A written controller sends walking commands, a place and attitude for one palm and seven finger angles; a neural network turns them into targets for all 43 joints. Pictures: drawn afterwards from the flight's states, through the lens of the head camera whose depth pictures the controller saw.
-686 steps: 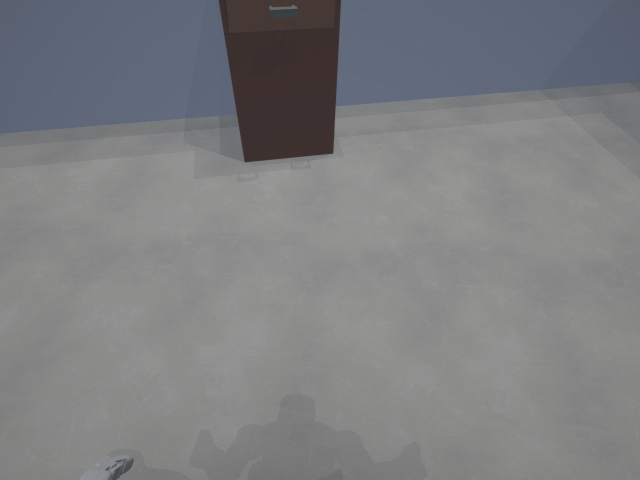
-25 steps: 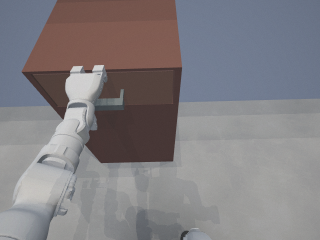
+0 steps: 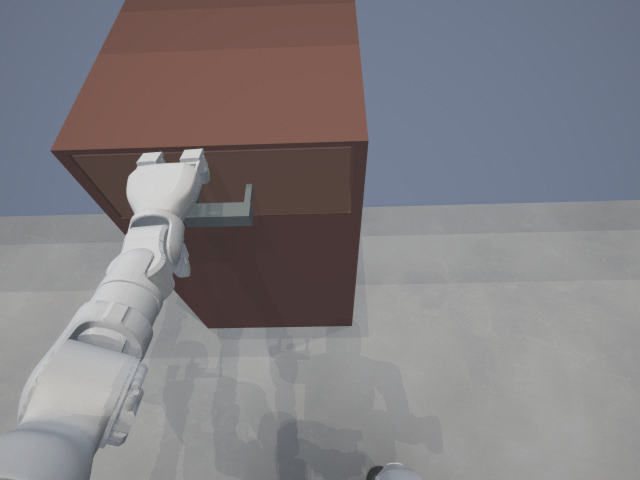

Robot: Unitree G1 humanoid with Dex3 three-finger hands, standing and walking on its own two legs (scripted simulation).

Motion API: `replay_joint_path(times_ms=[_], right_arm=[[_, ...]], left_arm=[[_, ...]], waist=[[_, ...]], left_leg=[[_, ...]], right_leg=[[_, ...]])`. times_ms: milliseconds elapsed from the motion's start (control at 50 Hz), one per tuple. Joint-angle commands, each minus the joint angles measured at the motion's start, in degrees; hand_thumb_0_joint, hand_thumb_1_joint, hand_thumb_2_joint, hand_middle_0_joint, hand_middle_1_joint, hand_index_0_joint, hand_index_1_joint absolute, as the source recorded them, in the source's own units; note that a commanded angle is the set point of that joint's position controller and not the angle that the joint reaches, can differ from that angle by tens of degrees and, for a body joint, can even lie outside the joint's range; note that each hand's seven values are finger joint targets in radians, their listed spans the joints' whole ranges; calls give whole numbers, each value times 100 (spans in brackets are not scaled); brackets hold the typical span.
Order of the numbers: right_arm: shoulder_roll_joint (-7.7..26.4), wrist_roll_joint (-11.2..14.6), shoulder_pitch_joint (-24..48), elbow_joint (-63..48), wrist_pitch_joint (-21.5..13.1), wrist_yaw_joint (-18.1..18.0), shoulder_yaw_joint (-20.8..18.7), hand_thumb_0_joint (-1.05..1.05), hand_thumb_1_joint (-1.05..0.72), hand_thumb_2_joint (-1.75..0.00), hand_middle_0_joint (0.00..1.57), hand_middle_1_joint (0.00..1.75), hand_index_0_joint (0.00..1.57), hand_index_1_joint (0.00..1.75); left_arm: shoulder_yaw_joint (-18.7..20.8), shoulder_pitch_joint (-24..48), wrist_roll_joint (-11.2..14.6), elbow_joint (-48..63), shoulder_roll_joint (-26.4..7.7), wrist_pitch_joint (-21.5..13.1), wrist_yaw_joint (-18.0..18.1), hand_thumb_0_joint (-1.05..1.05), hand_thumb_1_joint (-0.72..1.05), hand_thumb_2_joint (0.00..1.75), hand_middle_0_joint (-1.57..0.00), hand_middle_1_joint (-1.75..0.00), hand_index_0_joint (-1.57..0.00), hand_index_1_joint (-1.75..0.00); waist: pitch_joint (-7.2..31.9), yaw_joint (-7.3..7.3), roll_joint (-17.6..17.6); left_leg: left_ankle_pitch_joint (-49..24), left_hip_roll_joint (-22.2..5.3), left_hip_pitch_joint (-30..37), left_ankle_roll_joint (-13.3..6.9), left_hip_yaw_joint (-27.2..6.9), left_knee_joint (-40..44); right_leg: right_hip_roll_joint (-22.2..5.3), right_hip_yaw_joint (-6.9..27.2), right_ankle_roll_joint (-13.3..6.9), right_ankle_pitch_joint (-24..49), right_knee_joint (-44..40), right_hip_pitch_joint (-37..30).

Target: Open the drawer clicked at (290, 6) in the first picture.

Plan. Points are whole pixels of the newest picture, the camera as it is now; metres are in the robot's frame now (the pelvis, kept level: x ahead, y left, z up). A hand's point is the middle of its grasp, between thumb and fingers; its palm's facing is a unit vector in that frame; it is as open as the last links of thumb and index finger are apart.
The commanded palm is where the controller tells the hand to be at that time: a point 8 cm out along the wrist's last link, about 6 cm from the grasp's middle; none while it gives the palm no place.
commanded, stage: move the hooked fingers above the handle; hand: left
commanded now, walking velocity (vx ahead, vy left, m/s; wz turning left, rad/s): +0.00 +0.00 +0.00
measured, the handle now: (220, 202) +0.52 +0.16 -0.04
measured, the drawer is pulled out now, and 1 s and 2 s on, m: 0.00 0.00 0.00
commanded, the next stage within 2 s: lift the fingers back up to retry in 1.94 s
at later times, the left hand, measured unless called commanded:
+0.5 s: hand (181, 211) +0.47 +0.19 +0.02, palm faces -0.12 +0.01 -0.99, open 13.8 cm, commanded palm +0.45 +0.18 +0.08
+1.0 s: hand (207, 193) +0.48 +0.15 +0.04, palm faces -0.01 +0.03 -1.00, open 13.5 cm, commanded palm +0.45 +0.18 +0.08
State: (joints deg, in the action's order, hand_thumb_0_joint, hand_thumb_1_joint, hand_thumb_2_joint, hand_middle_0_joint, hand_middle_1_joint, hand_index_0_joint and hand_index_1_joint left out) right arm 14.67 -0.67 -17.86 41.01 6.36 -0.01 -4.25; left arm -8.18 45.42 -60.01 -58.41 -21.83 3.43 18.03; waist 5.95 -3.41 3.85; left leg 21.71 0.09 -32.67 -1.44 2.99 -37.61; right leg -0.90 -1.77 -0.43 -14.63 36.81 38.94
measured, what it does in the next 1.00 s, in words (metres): stands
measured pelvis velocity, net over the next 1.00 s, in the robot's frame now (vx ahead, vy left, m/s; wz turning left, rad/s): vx -0.02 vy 0.00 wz -0.03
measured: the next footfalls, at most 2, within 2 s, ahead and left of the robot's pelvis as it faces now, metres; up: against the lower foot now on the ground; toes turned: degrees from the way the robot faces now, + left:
none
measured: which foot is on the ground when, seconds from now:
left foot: down 0.00-1.00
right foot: down 0.00-1.00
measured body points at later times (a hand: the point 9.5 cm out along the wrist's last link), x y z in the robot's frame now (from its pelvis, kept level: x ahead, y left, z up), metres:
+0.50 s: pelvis -0.01 +0.00 +0.00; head +0.08 -0.03 +0.44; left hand +0.47 +0.19 +0.07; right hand +0.03 -0.26 -0.14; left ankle -0.05 +0.10 -0.72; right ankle +0.02 -0.12 -0.72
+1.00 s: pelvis -0.02 +0.00 +0.00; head +0.07 -0.03 +0.44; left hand +0.48 +0.15 +0.09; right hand +0.02 -0.25 -0.15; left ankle -0.05 +0.10 -0.72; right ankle +0.02 -0.12 -0.72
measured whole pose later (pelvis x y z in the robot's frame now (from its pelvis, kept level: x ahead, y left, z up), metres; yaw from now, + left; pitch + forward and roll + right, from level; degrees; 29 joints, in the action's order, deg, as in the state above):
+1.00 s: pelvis -0.02 +0.00 +0.00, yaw -2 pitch +17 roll +1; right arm 14.3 0.0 -15.0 41.3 7.9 -0.2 -0.8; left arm -5.4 53.0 -62.1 -66.1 -19.0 7.6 22.2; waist 6.4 -6.6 3.9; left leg 21.6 0.3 -34.6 -2.0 5.1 -39.2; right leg -0.9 0.4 0.1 -13.9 38.8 41.8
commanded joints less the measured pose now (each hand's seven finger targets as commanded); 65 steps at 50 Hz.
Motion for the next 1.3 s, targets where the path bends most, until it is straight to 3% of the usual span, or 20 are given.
replay_joint_path(times_ms=[0,100,160,200,260,340,400,480,560,620,660,760,820,880,920,1000,1100,1160,1200,1280], right_arm=[[836,-40,-557,-384,-140,-183,-309,0,-90,-90,20,30,20,30],[776,-85,-530,-294,-171,-170,-151,0,-90,-90,20,30,20,30],[785,-158,-286,-336,-163,-86,-39,0,-90,-90,20,30,20,30],[763,-163,-205,-407,-144,-54,-23,0,-90,-90,20,30,20,30],[809,-94,-240,-467,-65,-59,-52,0,-90,-90,20,30,20,30],[861,48,-123,-533,64,-214,-6,0,-90,-90,20,30,20,30],[917,98,-156,-579,15,-348,-7,0,-90,-90,20,30,20,30],[872,61,-418,-647,-204,-425,-127,0,-90,-90,20,30,20,30],[768,-27,-657,-452,-372,-343,-231,0,-90,-90,20,30,20,30],[822,-93,-790,-299,-393,-251,-257,0,-90,-90,20,30,20,30],[855,-140,-778,-206,-382,-192,-228,0,-90,-90,20,30,20,30],[868,-218,-531,-183,-238,20,-124,0,-90,-90,20,30,20,30],[896,-106,-477,-267,-122,67,-113,0,-90,-90,20,30,20,30],[972,-26,-424,-321,37,-37,-58,0,-90,-90,20,30,20,30],[950,51,-337,-390,90,-135,-19,0,-90,-90,20,30,20,30],[974,140,-260,-596,46,-341,69,0,-90,-90,20,30,20,30],[884,66,-496,-730,-273,-441,-64,0,-90,-90,20,30,20,30],[811,-12,-682,-602,-415,-391,-145,0,-90,-90,20,30,20,30],[833,-74,-812,-460,-480,-329,-204,0,-90,-90,20,30,20,30],[828,-179,-855,-242,-476,-176,-233,0,-90,-90,20,30,20,30]], left_arm=[[-289,2747,130,1627,-197,-728,-196,0,-50,30,-30,-120,-30,-120],[753,2805,-296,1276,-1323,-983,500,0,-50,30,-30,-120,-30,-120],[1206,2791,-458,922,-1826,-528,1049,0,-50,30,-30,-120,-30,-120],[1061,2809,-521,761,-1768,-88,1234,0,-50,30,-30,-120,-30,-120],[1003,2406,-409,289,-1716,431,1024,0,-50,30,-30,-120,-30,-120],[902,2556,-173,211,-1869,687,656,0,-50,30,-30,-120,-30,-120],[890,2421,-63,283,-1927,417,241,0,-50,30,-30,-120,-30,-120],[301,2550,-109,996,-1181,-546,-219,0,-50,30,-30,-120,-30,-120],[-342,3036,-63,1557,-262,-1304,-175,0,-50,30,-30,-120,-30,-120],[292,3247,-142,1616,-901,-1428,284,0,-50,30,-30,-120,-30,-120],[767,3508,-245,1499,-1446,-1300,700,0,-50,30,-30,-120,-30,-120],[1165,3258,-434,703,-1775,-287,1400,0,-50,30,-30,-120,-30,-120],[750,2845,-376,12,-1436,495,1138,0,-50,30,-30,-120,-30,-120],[885,3123,-267,37,-1859,760,821,0,-50,30,-30,-120,-30,-120],[719,2895,-165,-185,-1683,855,558,0,-50,30,-30,-120,-30,-120],[602,2365,-1,-335,-1646,496,-41,0,-50,30,-30,-120,-30,-120],[309,2568,-186,739,-1222,-771,-293,0,-50,30,-30,-120,-30,-120],[248,3163,-184,1343,-1072,-1301,-23,0,-50,30,-30,-120,-30,-120],[518,3442,-245,1525,-1344,-1440,323,0,-50,30,-30,-120,-30,-120],[799,3897,-378,1522,-1568,-1164,1065,0,-50,30,-30,-120,-30,-120]], waist=[[2400,-517,-548],[1926,-194,-245],[2047,-8,-73],[2349,-22,-11],[2870,6,-434],[2569,-115,-1117],[2436,-140,-1141],[2391,-313,-551],[2179,-587,-161],[2440,-463,54],[2478,-397,105],[2818,-212,118],[2755,-204,-145],[2850,-249,-629],[2470,-262,-1006],[1733,-246,-1290],[2031,-342,-640],[2287,-489,-241],[2625,-479,48],[3046,-522,353]], left_leg=[[-2583,78,1254,-86,-246,166],[-2112,174,508,-8,-274,207],[-2081,229,63,35,-167,156],[-2118,229,26,51,-46,118],[-2353,208,62,43,60,145],[-1705,220,-148,-34,143,396],[-1505,204,-102,-93,130,453],[-1584,149,412,-125,10,333],[-1816,84,911,-69,-242,74],[-1930,120,842,-13,-350,-61],[-2053,157,565,31,-376,-110],[-2448,195,213,95,-230,-176],[-2323,156,133,83,-83,-11],[-2048,148,48,2,-16,171],[-1664,164,-118,-35,27,354],[-936,173,-382,-88,60,521],[-972,130,90,-131,-47,254],[-1196,144,289,-106,-166,4],[-1414,159,380,-75,-259,-148],[-2033,176,440,20,-345,-377]], right_leg=[[230,69,-91,1948,-211,-1696],[220,44,-222,1494,15,-1497],[213,43,-241,1495,202,-1627],[207,78,-206,1713,237,-1826],[206,97,-151,2219,213,-2404],[148,204,-3,1986,-106,-2764],[109,271,8,1843,-204,-2787],[139,244,-65,1633,-224,-2189],[196,131,-142,1254,-125,-1158],[225,97,-185,1139,61,-977],[239,48,-219,1223,202,-989],[259,-43,-214,1663,430,-1342],[254,-21,-159,1828,275,-1684],[217,90,-76,1892,118,-2177],[191,123,-32,1691,-62,-2328],[134,207,-9,1061,-300,-2227],[157,250,-84,876,-176,-1669],[184,237,-125,923,-6,-1274],[202,209,-151,982,156,-1088],[233,60,-171,1284,423,-882]])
